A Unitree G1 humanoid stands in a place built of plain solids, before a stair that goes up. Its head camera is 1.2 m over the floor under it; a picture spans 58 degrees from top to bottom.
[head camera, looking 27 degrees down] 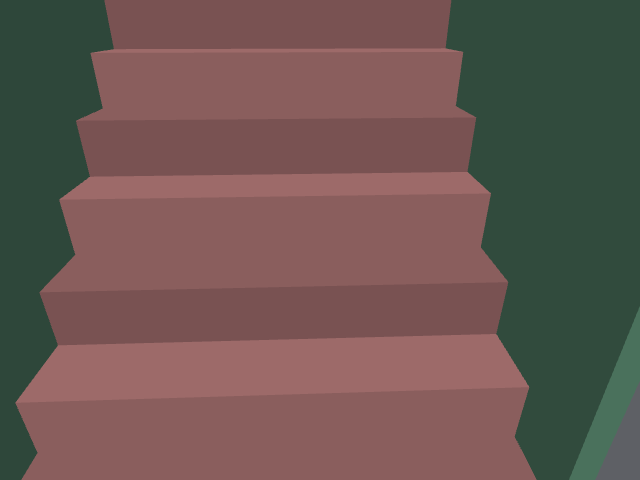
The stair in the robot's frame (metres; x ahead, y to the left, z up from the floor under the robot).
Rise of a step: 0.19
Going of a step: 0.21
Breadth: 1.29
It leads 2 degrees to the left of straight ahead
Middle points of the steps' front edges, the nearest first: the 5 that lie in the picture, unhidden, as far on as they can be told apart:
0.79 0.11 0.36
1.00 0.11 0.54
1.21 0.12 0.73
1.42 0.13 0.91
1.63 0.14 1.10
